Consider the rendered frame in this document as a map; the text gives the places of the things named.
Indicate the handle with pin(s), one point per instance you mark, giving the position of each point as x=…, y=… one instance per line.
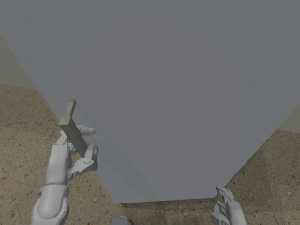
x=74, y=135

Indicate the robot left hand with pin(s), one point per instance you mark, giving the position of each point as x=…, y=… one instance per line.
x=59, y=159

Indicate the robot right hand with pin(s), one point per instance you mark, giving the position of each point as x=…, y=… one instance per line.
x=231, y=212

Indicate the fridge door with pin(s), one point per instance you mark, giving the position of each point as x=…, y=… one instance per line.
x=180, y=93

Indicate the left robot forearm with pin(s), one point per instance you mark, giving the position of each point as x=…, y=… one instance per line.
x=52, y=207

